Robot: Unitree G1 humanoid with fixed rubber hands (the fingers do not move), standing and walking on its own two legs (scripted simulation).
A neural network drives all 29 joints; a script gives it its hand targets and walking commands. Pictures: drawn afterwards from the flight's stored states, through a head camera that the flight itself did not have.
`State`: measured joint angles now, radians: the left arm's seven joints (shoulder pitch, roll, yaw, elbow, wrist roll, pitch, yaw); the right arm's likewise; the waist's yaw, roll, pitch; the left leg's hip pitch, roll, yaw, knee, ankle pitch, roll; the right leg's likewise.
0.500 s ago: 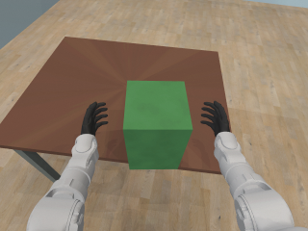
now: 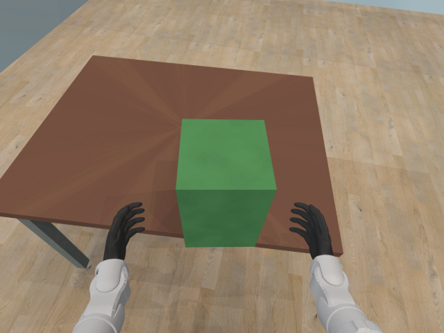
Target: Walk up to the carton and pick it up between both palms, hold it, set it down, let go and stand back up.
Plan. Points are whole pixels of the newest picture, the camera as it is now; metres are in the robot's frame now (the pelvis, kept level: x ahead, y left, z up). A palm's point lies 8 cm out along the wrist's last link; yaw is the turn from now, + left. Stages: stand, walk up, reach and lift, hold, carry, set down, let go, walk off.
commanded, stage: set down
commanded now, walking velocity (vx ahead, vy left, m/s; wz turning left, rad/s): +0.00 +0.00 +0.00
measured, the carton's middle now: (221, 188) +0.42 +0.00 -0.05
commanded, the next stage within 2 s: let go in 1.48 s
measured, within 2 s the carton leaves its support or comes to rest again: neither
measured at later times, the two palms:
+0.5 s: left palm (108, 276) +0.22 +0.21 -0.05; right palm (326, 278) +0.22 -0.20 -0.06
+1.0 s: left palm (100, 298) +0.19 +0.22 -0.07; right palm (336, 304) +0.18 -0.21 -0.07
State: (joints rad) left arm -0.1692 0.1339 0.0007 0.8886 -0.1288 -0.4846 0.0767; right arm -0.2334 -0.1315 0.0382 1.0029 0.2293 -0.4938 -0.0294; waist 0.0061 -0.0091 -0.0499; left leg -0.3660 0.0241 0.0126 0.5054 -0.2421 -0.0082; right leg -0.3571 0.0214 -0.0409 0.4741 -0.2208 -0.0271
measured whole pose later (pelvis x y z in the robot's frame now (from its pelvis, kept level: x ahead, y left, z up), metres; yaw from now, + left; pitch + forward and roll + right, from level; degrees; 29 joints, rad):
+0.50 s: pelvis +0.02 +0.00 +0.00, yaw +0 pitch +1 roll +0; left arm 0.06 0.18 -0.03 0.76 -0.11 -0.46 0.05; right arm -0.01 -0.13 0.06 0.97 0.20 -0.59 0.01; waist 0.01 -0.03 0.01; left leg -0.24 0.02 0.01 0.50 -0.28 -0.01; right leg -0.24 0.02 -0.03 0.50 -0.27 -0.03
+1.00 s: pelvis +0.02 +0.01 +0.01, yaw -2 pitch -3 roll +0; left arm 0.18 0.19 -0.02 0.61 -0.05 -0.14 0.05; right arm 0.13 -0.16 0.00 0.85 0.07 -0.37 0.03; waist 0.02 -0.03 0.08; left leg -0.08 0.02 0.05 0.38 -0.24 0.00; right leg -0.09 0.03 0.01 0.36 -0.21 -0.02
